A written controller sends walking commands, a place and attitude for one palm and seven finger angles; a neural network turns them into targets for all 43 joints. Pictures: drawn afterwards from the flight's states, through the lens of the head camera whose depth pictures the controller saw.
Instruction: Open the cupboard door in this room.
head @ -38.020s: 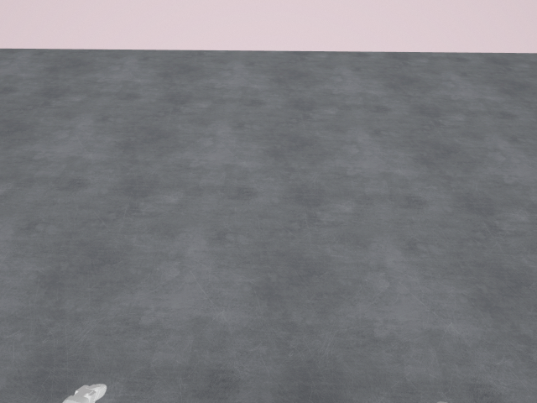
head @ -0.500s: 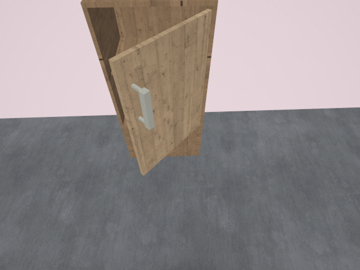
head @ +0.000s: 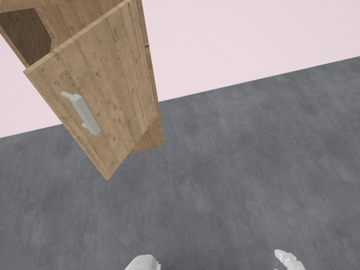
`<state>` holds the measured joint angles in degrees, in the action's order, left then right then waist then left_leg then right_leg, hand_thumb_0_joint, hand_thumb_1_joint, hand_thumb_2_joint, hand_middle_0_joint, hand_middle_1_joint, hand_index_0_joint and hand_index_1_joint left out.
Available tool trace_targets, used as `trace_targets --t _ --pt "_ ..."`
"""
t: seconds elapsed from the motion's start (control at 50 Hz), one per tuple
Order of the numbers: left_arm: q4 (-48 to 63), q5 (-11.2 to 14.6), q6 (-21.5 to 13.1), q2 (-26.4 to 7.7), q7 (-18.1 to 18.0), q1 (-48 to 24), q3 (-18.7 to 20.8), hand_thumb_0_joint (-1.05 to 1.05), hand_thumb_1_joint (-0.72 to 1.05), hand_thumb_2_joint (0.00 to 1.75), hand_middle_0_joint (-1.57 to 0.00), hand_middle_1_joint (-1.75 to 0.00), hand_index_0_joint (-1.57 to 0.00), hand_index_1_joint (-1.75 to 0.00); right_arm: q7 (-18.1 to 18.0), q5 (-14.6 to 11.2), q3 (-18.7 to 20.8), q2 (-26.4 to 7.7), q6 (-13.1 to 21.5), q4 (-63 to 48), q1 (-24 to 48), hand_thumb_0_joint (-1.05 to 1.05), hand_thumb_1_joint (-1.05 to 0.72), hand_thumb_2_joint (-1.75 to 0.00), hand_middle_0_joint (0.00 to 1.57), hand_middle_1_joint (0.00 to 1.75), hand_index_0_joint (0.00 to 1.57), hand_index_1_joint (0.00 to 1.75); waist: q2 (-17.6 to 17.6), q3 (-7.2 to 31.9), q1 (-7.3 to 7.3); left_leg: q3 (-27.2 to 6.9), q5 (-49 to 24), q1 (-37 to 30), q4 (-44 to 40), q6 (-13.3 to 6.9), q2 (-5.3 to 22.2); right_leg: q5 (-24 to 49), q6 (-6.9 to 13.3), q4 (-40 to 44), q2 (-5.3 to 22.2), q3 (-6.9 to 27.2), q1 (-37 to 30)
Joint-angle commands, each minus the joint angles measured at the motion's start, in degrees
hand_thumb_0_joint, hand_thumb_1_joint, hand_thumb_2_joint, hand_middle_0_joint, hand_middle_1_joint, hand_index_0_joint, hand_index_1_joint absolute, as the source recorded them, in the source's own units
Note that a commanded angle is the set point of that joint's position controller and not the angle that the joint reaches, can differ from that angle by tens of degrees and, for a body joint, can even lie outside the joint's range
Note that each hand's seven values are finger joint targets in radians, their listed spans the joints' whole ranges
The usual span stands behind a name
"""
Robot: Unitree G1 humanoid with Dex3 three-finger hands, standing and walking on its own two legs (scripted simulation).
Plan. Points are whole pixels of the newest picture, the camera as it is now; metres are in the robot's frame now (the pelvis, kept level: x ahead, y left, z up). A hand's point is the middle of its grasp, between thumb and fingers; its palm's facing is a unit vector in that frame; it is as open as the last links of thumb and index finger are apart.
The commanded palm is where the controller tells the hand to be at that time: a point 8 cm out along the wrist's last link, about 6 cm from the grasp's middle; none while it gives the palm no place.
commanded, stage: walk to a spot facing it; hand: left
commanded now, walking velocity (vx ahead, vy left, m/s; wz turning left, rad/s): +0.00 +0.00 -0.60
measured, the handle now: (81, 113) +0.50 +0.34 -0.01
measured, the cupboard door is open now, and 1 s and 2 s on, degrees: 46 46 46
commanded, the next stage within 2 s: none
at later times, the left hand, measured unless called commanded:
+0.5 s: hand (120, 254) +0.16 +0.18 -0.17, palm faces -0.26 -0.91 -0.31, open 7.4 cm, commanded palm none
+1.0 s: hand (164, 219) +0.26 +0.08 -0.16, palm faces -0.55 -0.81 -0.18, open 7.4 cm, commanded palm none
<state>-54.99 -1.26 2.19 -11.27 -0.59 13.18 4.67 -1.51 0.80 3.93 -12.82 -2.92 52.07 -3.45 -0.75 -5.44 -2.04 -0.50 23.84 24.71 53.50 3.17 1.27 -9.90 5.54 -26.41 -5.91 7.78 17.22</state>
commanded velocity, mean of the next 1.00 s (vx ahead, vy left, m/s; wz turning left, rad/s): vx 0.09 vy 0.00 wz -0.60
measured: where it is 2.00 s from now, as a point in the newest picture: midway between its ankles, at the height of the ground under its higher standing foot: (265, 251)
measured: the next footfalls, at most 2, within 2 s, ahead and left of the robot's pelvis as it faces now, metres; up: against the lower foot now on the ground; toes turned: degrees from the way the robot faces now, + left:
left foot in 0.20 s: +0.04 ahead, +0.16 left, +0.00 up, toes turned -10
right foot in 0.48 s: +0.04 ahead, -0.13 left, +0.00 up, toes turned -18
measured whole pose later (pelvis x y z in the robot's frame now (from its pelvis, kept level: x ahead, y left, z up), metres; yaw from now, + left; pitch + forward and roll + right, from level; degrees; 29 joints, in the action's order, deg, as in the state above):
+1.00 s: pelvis +0.06 -0.04 +0.00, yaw -36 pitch +3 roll -2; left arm -50.7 -1.6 2.9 -14.8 3.7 10.2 5.5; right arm -1.2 2.6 1.3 -11.0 1.3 52.2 -17.9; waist -1.3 -1.6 0.3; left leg 5.2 16.0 11.0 24.0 1.5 5.5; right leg -19.6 -0.8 -60.5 0.1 -1.1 32.2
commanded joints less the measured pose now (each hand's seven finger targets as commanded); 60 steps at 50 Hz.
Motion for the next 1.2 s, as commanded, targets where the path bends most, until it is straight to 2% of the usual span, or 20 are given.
trace_targets --t 0.0,0.12,0.16,0.2,0.28,0.4,0.42,0.46,0.5,0.58,0.76,0.78,0.82,0.86,0.94,1.06,1.12,1.14,1.16,1.18 --pt "4.06 -0.46 -1.08 -12.15 -0.51 2.88 3.16 0.00 0.90 0.90 -0.20 -0.30 -0.20 -0.30 -0.43 -0.56 0.69 -4.51 1.29 -4.71 0.28 0.00 -0.90 -0.90 0.20 0.30 0.20 0.30 -6.15 7.17 -0.67 -1.38 1.15 1.48 -4.71 -0.60 -0.77 12.00 5.95 7.62 15.42 20.92 -9.40" --pt "5.66 0.02 -0.74 -12.08 -0.51 -0.86 3.04 0.00 0.90 0.90 -0.20 -0.30 -0.20 -0.30 -1.13 -1.12 0.70 -5.44 2.40 -3.90 -5.84 0.00 -0.90 -0.90 0.20 0.30 0.20 0.30 -5.22 11.09 2.71 -2.50 -6.64 -14.75 -26.36 -2.02 -1.39 12.41 1.34 3.32 11.82 21.12 -2.84" --pt "7.38 1.00 -0.78 -7.62 0.33 -0.74 1.93 0.00 0.90 0.90 -0.20 -0.30 -0.20 -0.30 -1.80 -0.11 2.00 -12.21 3.22 -3.86 -7.94 0.00 -0.90 -0.90 0.20 0.30 0.20 0.30 13.94 10.43 3.92 -19.51 -6.25 -30.32 -38.78 -7.32 15.76 -11.19 -4.37 -9.42 0.08 8.14 17.98" --pt "8.99 0.03 -0.98 -10.25 1.50 -4.54 2.37 0.00 0.90 0.90 -0.20 -0.30 -0.20 -0.30 -2.26 0.96 1.50 -13.29 2.87 -5.54 -6.80 0.00 -0.90 -0.90 0.20 0.30 0.20 0.30 10.70 5.15 3.50 -24.01 -19.64 -18.15 -39.89 -15.83 26.51 -22.60 -7.81 -32.13 3.16 -1.93 17.93" --pt "8.14 -0.05 0.01 -7.60 2.73 -2.73 2.05 0.00 0.90 0.90 -0.20 -0.30 -0.20 -0.30 -1.95 1.53 0.10 -8.93 3.39 -6.49 -4.25 0.00 -0.90 -0.90 0.20 0.30 0.20 0.30 13.30 5.46 0.66 -3.28 -40.48 -16.58 -31.97 -10.70 15.10 -16.89 -8.59 -35.60 5.38 -6.39 15.63" --pt "7.85 0.40 -0.70 -7.28 3.24 -1.27 1.22 0.00 0.90 0.90 -0.20 -0.30 -0.20 -0.30 -1.03 1.04 1.53 -12.70 2.65 -4.98 -9.18 0.00 -0.90 -0.90 0.20 0.30 0.20 0.30 10.66 8.40 1.12 2.83 -36.31 -14.78 -21.62 -6.24 13.82 -5.93 -6.23 -7.50 3.61 -13.47 -3.24" --pt "6.52 0.26 -0.93 -9.70 2.96 2.94 1.87 0.00 0.90 0.90 -0.20 -0.30 -0.20 -0.30 -0.77 0.55 1.63 -12.32 2.56 -5.62 -8.16 0.00 -0.90 -0.90 0.20 0.30 0.20 0.30 5.44 9.32 -1.14 5.16 -27.64 -8.81 -14.96 -3.87 11.39 3.62 -5.03 -1.25 5.37 -10.65 -11.66" --pt "5.01 0.16 -1.38 -20.39 0.85 9.26 3.76 0.00 0.90 0.90 -0.20 -0.30 -0.20 -0.30 -0.36 -0.44 0.25 -6.74 1.93 -9.42 -4.51 0.00 -0.90 -0.90 0.20 0.30 0.20 0.30 -18.03 11.65 -5.05 4.21 15.86 7.85 10.08 0.39 1.14 27.71 7.01 7.14 28.70 22.55 -17.85" --pt "6.50 -0.01 -0.75 -17.30 0.11 3.72 3.34 0.00 0.90 0.90 -0.20 -0.30 -0.20 -0.30 -0.29 -0.50 0.36 -7.47 1.86 -7.96 -3.87 0.00 -0.90 -0.90 0.20 0.30 0.20 0.30 -12.21 7.61 -2.58 -1.05 9.58 10.61 14.42 -0.46 4.12 6.81 8.76 7.99 24.35 20.07 -11.17" --pt "8.03 -0.19 -1.01 -14.13 -0.30 -1.88 2.15 0.00 0.90 0.90 -0.20 -0.30 -0.20 -0.30 0.40 -0.24 -0.01 -5.39 1.44 -5.39 -6.17 0.00 -0.90 -0.90 0.20 0.30 0.20 0.30 -6.68 9.62 0.97 1.37 1.27 2.80 6.69 0.65 2.68 12.95 5.68 5.18 17.59 11.38 -5.80" --pt "8.34 -0.07 -0.74 -13.14 0.40 -3.89 2.08 0.00 0.90 0.90 -0.20 -0.30 -0.20 -0.30 0.25 -0.33 0.25 -5.32 2.83 -4.25 -11.80 0.00 -0.90 -0.90 0.20 0.30 0.20 0.30 -6.41 8.13 3.60 1.86 -4.39 -14.63 -22.09 -0.60 -0.91 -15.07 2.64 6.09 13.01 17.16 4.82" --pt "9.32 0.15 -0.67 -11.13 0.78 -5.35 1.64 0.00 0.90 0.90 -0.20 -0.30 -0.20 -0.30 -0.24 0.08 0.62 -7.65 3.45 -3.20 -15.59 0.00 -0.90 -0.90 0.20 0.30 0.20 0.30 -0.95 7.15 5.75 -2.16 -0.71 -23.41 -30.21 -2.18 2.89 -23.82 0.29 2.20 9.05 13.99 14.96" --pt "12.81 0.57 -1.12 -7.87 2.03 -9.92 1.02 0.00 0.90 0.90 -0.20 -0.30 -0.20 -0.30 -1.13 1.63 2.29 -16.46 4.16 -2.75 -21.07 0.00 -0.90 -0.90 0.20 0.30 0.20 0.30 19.63 3.83 8.64 -32.79 22.35 -23.77 -47.42 -12.40 28.58 -25.79 -5.49 -27.49 1.52 -4.65 28.55" --pt "12.77 -0.27 -1.93 -9.23 3.66 -9.65 2.05 0.00 0.90 0.90 -0.20 -0.30 -0.20 -0.30 -0.69 1.81 1.39 -13.60 4.91 -5.13 -14.94 0.00 -0.90 -0.90 0.20 0.30 0.20 0.30 7.42 0.82 4.66 -27.16 17.55 -14.77 -47.23 -14.40 26.15 -17.06 -5.74 -37.10 6.87 -3.89 24.88" --pt "10.33 -0.53 -1.51 -5.21 5.11 -8.01 1.06 0.00 0.90 0.90 -0.20 -0.30 -0.20 -0.30 -0.59 1.57 0.08 -9.24 6.11 -3.42 -14.63 0.00 -0.90 -0.90 0.20 0.30 0.20 0.30 9.99 2.23 2.86 -2.53 -4.42 -17.91 -41.96 -8.17 15.58 -7.60 -7.06 -34.92 8.76 -9.14 22.79" --pt "11.19 -0.16 -2.35 -4.08 5.29 -13.78 -0.33 0.00 0.90 0.90 -0.20 -0.30 -0.20 -0.30 0.26 1.80 0.56 -10.07 6.12 -0.40 -21.97 0.00 -0.90 -0.90 0.20 0.30 0.20 0.30 12.86 4.58 6.40 7.00 -23.20 -23.36 -35.91 -7.63 17.26 -10.27 -5.90 -15.23 7.67 -15.55 13.66" --pt "8.26 -0.25 -2.58 -6.17 5.11 -6.63 0.39 0.00 0.90 0.90 -0.20 -0.30 -0.20 -0.30 0.44 1.44 0.58 -11.09 5.90 -0.65 -19.63 0.00 -0.90 -0.90 0.20 0.30 0.20 0.30 9.19 6.66 1.59 11.23 -27.96 -16.48 -24.60 -5.59 16.51 -7.16 -3.57 -6.17 4.73 -17.73 -3.78" --pt "4.81 -0.42 -3.18 -9.56 4.55 3.63 1.47 0.00 0.90 0.90 -0.20 -0.30 -0.20 -0.30 0.84 0.67 0.34 -10.43 6.10 -1.46 -17.33 0.00 -0.90 -0.90 0.20 0.30 0.20 0.30 2.55 11.18 -3.49 14.56 -29.56 -7.03 -11.65 -3.38 13.57 -6.32 -0.87 -3.36 6.09 -13.85 -20.92" --pt "2.39 -0.85 -3.85 -18.22 3.12 14.60 3.84 0.00 0.90 0.90 -0.20 -0.30 -0.20 -0.30 1.67 -0.57 -0.83 -5.52 6.38 -4.94 -13.11 0.00 -0.90 -0.90 0.20 0.30 0.20 0.30 -15.66 15.80 -8.52 18.05 -2.62 13.52 8.82 -0.11 4.98 -9.76 6.36 4.21 24.21 15.23 -35.29" --pt "1.07 0.69 -3.69 -20.95 2.10 16.94 4.29 0.00 0.90 0.90 -0.20 -0.30 -0.20 -0.30 1.29 -0.58 -1.00 -6.04 6.42 -6.94 -7.78 0.00 -0.90 -0.90 0.20 0.30 0.20 0.30 -16.97 14.98 -9.11 6.97 12.60 20.89 19.89 -0.46 3.76 -2.85 9.93 10.04 30.01 27.00 -33.20"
